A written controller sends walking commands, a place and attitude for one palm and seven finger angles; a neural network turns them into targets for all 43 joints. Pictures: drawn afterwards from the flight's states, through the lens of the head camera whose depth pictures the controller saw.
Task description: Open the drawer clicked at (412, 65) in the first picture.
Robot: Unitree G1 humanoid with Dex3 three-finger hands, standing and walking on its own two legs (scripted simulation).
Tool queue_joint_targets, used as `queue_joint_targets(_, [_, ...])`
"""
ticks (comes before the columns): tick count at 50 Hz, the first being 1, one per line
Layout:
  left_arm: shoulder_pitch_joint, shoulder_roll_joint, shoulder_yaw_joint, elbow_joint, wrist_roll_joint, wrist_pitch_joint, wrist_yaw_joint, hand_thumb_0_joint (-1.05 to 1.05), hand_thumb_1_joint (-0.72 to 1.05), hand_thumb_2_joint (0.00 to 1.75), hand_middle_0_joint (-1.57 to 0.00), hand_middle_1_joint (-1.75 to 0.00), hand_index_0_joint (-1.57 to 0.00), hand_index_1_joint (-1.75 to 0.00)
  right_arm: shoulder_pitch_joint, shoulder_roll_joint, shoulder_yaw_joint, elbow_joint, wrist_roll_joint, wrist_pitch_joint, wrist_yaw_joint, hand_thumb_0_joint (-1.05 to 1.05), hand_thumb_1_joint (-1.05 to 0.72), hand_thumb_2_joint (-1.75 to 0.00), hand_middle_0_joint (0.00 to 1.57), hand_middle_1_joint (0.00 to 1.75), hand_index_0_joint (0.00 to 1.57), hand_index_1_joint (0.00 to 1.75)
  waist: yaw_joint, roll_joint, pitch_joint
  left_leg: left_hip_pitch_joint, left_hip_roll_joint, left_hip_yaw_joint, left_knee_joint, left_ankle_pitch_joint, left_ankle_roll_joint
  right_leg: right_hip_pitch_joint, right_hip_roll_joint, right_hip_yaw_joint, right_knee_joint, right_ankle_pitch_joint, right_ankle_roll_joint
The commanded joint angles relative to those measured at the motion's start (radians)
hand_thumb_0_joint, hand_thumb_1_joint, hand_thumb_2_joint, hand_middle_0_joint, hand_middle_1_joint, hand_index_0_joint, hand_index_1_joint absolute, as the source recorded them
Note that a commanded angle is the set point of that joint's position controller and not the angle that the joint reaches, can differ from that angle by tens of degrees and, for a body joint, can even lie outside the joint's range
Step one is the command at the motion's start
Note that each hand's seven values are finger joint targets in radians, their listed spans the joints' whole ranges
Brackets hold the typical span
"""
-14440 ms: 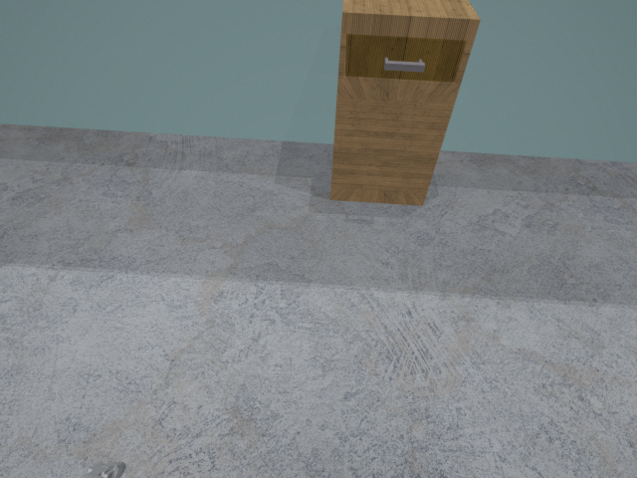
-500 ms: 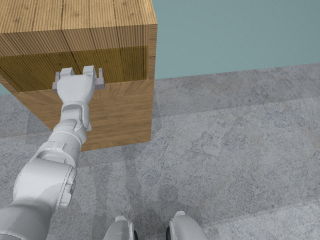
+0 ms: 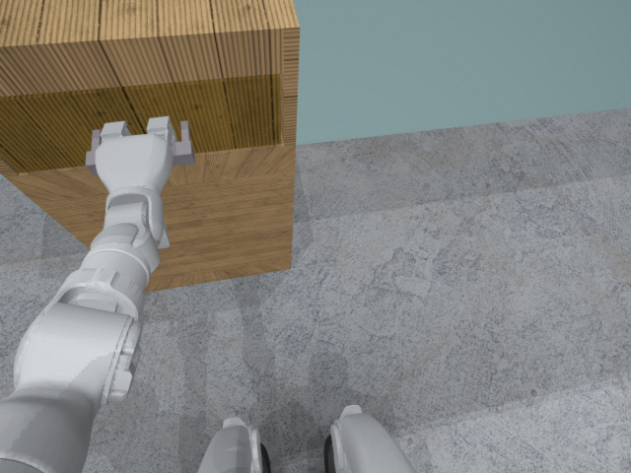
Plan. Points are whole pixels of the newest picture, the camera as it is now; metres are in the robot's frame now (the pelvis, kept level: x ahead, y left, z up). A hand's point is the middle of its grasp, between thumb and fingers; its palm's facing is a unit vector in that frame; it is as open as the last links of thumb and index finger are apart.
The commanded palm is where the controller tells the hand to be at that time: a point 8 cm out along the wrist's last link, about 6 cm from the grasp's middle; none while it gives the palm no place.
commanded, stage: close the thumb around the handle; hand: left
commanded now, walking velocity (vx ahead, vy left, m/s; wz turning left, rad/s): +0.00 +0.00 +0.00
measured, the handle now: (142, 145) +0.56 +0.18 +0.00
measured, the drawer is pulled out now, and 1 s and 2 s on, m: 0.00 0.00 0.12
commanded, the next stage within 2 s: pull the drawer open in 0.80 s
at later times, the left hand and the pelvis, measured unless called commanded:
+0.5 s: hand (145, 186) +0.51 +0.18 -0.02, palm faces -0.05 -0.03 -1.00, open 9.4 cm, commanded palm +0.49 +0.17 +0.03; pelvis +0.01 +0.00 +0.00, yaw +0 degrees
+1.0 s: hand (146, 187) +0.51 +0.18 -0.02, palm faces -0.05 -0.03 -1.00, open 5.7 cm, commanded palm +0.48 +0.16 +0.03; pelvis +0.01 +0.01 +0.00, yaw +0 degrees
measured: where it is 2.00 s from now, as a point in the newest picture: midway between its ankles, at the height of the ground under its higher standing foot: outside the picture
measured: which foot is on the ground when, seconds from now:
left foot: down 0.00-1.00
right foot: down 0.00-1.00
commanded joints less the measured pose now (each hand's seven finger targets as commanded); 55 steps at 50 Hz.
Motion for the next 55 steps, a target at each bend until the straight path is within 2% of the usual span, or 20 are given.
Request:
queue_joint_targets(1, [-0.404, 0.189, 0.029, -0.155, 0.008, -0.003, 0.044, 0.00, -0.50, 0.30, -0.30, -1.20, -0.30, -1.20, 0.177, -0.171, -0.060, -0.027, 0.004, -0.009, -0.012, 0.00, -0.90, -0.90, 0.20, 0.30, 0.20, 0.30, -0.023, 0.039, -0.467, 0.391, -0.028, -0.043, -0.082, 0.392, 0.017, 0.203, 0.030, 0.022, -0.122, 0.344, -0.006])
queue_joint_targets(4, [-0.439, 0.199, 0.036, -0.188, 0.007, -0.002, 0.054, 0.00, -0.50, 0.30, -0.30, -1.20, -0.30, -1.20, 0.176, -0.172, -0.063, -0.026, 0.002, -0.010, -0.011, 0.00, -0.90, -0.90, 0.20, 0.30, 0.20, 0.30, -0.025, 0.068, -0.501, 0.417, -0.027, -0.042, -0.078, 0.407, 0.016, 0.205, 0.030, 0.025, -0.120, 0.357, -0.006])
queue_joint_targets(5, [-0.398, 0.199, 0.041, -0.164, 0.008, 0.006, 0.053, 0.00, -0.50, 0.30, -0.30, -1.20, -0.30, -1.20, 0.176, -0.172, -0.062, -0.027, 0.003, -0.007, -0.011, 0.00, -0.90, -0.90, 0.20, 0.30, 0.20, 0.30, -0.013, 0.061, -0.496, 0.422, -0.028, -0.045, -0.083, 0.419, 0.013, 0.208, 0.031, 0.020, -0.120, 0.358, -0.009])
queue_joint_targets(9, [-0.428, 0.178, 0.023, -0.183, 0.003, 0.012, 0.050, 0.00, -0.28, 0.40, -0.32, -1.22, -0.32, -1.22, 0.175, -0.171, -0.063, -0.027, 0.004, -0.004, -0.010, 0.00, -0.90, -0.90, 0.20, 0.30, 0.20, 0.30, -0.028, 0.066, -0.503, 0.437, -0.026, -0.044, -0.079, 0.437, 0.014, 0.206, 0.031, 0.023, -0.122, 0.378, -0.006])
queue_joint_targets(11, [-0.414, 0.194, 0.034, -0.167, 0.004, 0.016, 0.047, 0.00, -0.16, 0.44, -0.32, -1.24, -0.32, -1.24, 0.179, -0.172, -0.062, -0.025, 0.004, -0.003, -0.011, 0.00, -0.90, -0.90, 0.20, 0.30, 0.20, 0.30, -0.024, 0.043, -0.488, 0.428, -0.025, -0.045, -0.083, 0.440, 0.014, 0.218, 0.032, 0.020, -0.122, 0.384, -0.005])
queue_joint_targets(13, [-0.409, 0.189, 0.035, -0.187, -0.003, 0.012, 0.042, 0.00, -0.05, 0.49, -0.33, -1.25, -0.33, -1.25, 0.173, -0.170, -0.062, -0.027, 0.001, -0.003, -0.011, 0.00, -0.90, -0.90, 0.20, 0.30, 0.20, 0.30, -0.019, 0.065, -0.514, 0.444, -0.026, -0.040, -0.080, 0.459, 0.014, 0.233, 0.030, 0.025, -0.122, 0.410, -0.006])
queue_joint_targets(17, [-0.355, 0.205, 0.052, -0.199, -0.002, -0.002, 0.036, 0.00, 0.17, 0.59, -0.35, -1.27, -0.35, -1.27, 0.170, -0.169, -0.060, -0.036, 0.003, 0.000, -0.011, 0.00, -0.90, -0.90, 0.20, 0.30, 0.20, 0.30, 0.001, 0.050, -0.505, 0.422, -0.029, -0.032, -0.086, 0.452, 0.015, 0.269, 0.030, 0.026, -0.124, 0.427, -0.005])
queue_joint_targets(19, [-0.347, 0.204, 0.052, -0.186, 0.004, -0.006, 0.038, 0.00, 0.28, 0.64, -0.36, -1.28, -0.36, -1.28, 0.170, -0.169, -0.061, -0.033, 0.003, 0.002, -0.012, 0.00, -0.90, -0.90, 0.20, 0.30, 0.20, 0.30, -0.003, 0.039, -0.488, 0.416, -0.028, -0.035, -0.083, 0.457, 0.014, 0.253, 0.030, 0.026, -0.121, 0.426, -0.005])
queue_joint_targets(21, [-0.345, 0.177, 0.032, -0.177, 0.008, -0.005, 0.042, 0.00, 0.40, 0.68, -0.36, -1.30, -0.36, -1.30, 0.166, -0.167, -0.063, -0.031, 0.004, 0.000, -0.010, 0.00, -0.90, -0.90, 0.20, 0.30, 0.20, 0.30, -0.011, 0.038, -0.454, 0.416, -0.026, -0.035, -0.087, 0.441, 0.014, 0.228, 0.032, 0.022, -0.128, 0.401, -0.005])
queue_joint_targets(24, [-0.372, 0.167, 0.028, -0.203, 0.004, -0.013, 0.048, 0.00, 0.56, 0.76, -0.38, -1.31, -0.38, -1.31, 0.172, -0.168, -0.067, -0.030, 0.003, -0.001, -0.009, 0.00, -0.90, -0.90, 0.20, 0.30, 0.20, 0.30, -0.012, 0.054, -0.491, 0.461, -0.022, -0.047, -0.088, 0.471, 0.010, 0.210, 0.032, 0.016, -0.120, 0.395, -0.007])
queue_joint_targets(26, [-0.363, 0.130, 0.006, -0.189, 0.000, -0.007, 0.050, 0.00, 0.68, 0.80, -0.38, -1.33, -0.38, -1.33, 0.168, -0.165, -0.069, -0.030, 0.003, 0.000, -0.005, 0.00, -0.90, -0.90, 0.20, 0.30, 0.20, 0.30, -0.015, 0.062, -0.468, 0.467, -0.022, -0.047, -0.091, 0.463, 0.008, 0.194, 0.033, 0.013, -0.127, 0.378, -0.008])
queue_joint_targets(28, [-0.388, 0.140, 0.014, -0.180, 0.000, -0.004, 0.052, 0.00, 0.79, 0.85, -0.39, -1.34, -0.39, -1.34, 0.169, -0.168, -0.069, -0.023, 0.000, 0.001, -0.006, 0.00, -0.90, -0.90, 0.20, 0.30, 0.20, 0.30, -0.023, 0.045, -0.474, 0.472, -0.019, -0.056, -0.087, 0.471, 0.008, 0.184, 0.034, 0.012, -0.122, 0.375, -0.008])
queue_joint_targets(30, [-0.382, 0.133, 0.010, -0.193, 0.006, -0.002, 0.054, 0.00, 0.90, 0.90, -0.40, -1.35, -0.40, -1.35, 0.172, -0.168, -0.071, -0.026, 0.000, 0.002, -0.004, 0.00, -0.90, -0.90, 0.20, 0.30, 0.20, 0.30, -0.013, 0.077, -0.498, 0.496, -0.018, -0.061, -0.087, 0.491, 0.004, 0.174, 0.033, 0.009, -0.117, 0.373, -0.011])
queue_joint_targets(32, [-0.395, 0.112, -0.003, -0.196, 0.004, 0.002, 0.055, 0.00, 0.90, 0.90, -0.40, -1.35, -0.40, -1.35, 0.175, -0.166, -0.073, -0.023, -0.002, 0.003, -0.002, 0.00, -0.90, -0.90, 0.20, 0.30, 0.20, 0.30, -0.023, 0.060, -0.488, 0.501, -0.015, -0.060, -0.086, 0.497, 0.005, 0.175, 0.035, 0.007, -0.120, 0.377, -0.009])
queue_joint_targets(35, [-0.371, 0.138, 0.016, -0.186, 0.000, 0.006, 0.051, 0.00, 0.90, 0.90, -0.40, -1.35, -0.40, -1.35, 0.170, -0.168, -0.070, -0.025, 0.000, 0.008, -0.002, 0.00, -0.90, -0.90, 0.20, 0.30, 0.20, 0.30, -0.013, 0.055, -0.489, 0.493, -0.016, -0.059, -0.088, 0.490, 0.005, 0.185, 0.035, 0.010, -0.123, 0.378, -0.009])
queue_joint_targets(41, [-0.402, 0.126, -0.001, -0.181, 0.002, 0.009, 0.051, 0.00, 0.90, 0.90, -0.40, -1.35, -0.40, -1.35, 0.169, -0.169, -0.069, -0.024, 0.001, 0.005, -0.006, 0.00, -0.90, -0.90, 0.20, 0.30, 0.20, 0.30, -0.026, 0.048, -0.472, 0.481, -0.016, -0.062, -0.096, 0.454, 0.007, 0.176, 0.035, 0.008, -0.126, 0.347, -0.009])
queue_joint_targets(44, [-0.401, 0.127, 0.003, -0.198, 0.002, 0.004, 0.051, 0.00, 0.90, 0.90, -0.40, -1.35, -0.40, -1.35, 0.172, -0.168, -0.071, -0.022, -0.001, 0.004, -0.005, 0.00, -0.90, -0.90, 0.20, 0.30, 0.20, 0.30, -0.021, 0.076, -0.494, 0.508, -0.013, -0.065, -0.093, 0.489, 0.003, 0.171, 0.034, 0.008, -0.122, 0.365, -0.010])
queue_joint_targets(49, [-0.289, 0.084, -0.005, -0.216, -0.015, -0.003, 0.040, 0.00, 0.90, 0.90, -0.40, -1.35, -0.40, -1.35, 0.163, -0.161, -0.073, -0.038, 0.001, 0.006, 0.001, 0.00, -0.90, -0.90, 0.20, 0.30, 0.20, 0.30, 0.011, 0.061, -0.517, 0.524, -0.013, -0.058, -0.104, 0.516, 0.001, 0.220, 0.035, 0.006, -0.125, 0.396, -0.011])
queue_joint_targets(51, [-0.239, 0.074, -0.007, -0.217, -0.021, -0.004, 0.037, 0.00, 0.90, 0.90, -0.40, -1.35, -0.40, -1.35, 0.154, -0.159, -0.072, -0.041, 0.004, 0.009, 0.003, 0.00, -0.90, -0.90, 0.20, 0.30, 0.20, 0.30, 0.021, 0.045, -0.483, 0.507, -0.016, -0.045, -0.112, 0.495, 0.004, 0.242, 0.037, 0.009, -0.138, 0.401, -0.010])
queue_joint_targets(55, [-0.158, 0.100, 0.023, -0.231, -0.024, -0.009, 0.041, 0.00, 0.90, 0.90, -0.40, -1.35, -0.40, -1.35, 0.146, -0.160, -0.072, -0.046, 0.006, 0.014, 0.001, 0.00, -0.90, -0.90, 0.20, 0.30, 0.20, 0.30, 0.043, 0.006, -0.474, 0.484, -0.021, -0.032, -0.124, 0.492, 0.008, 0.295, 0.035, 0.015, -0.144, 0.441, -0.010])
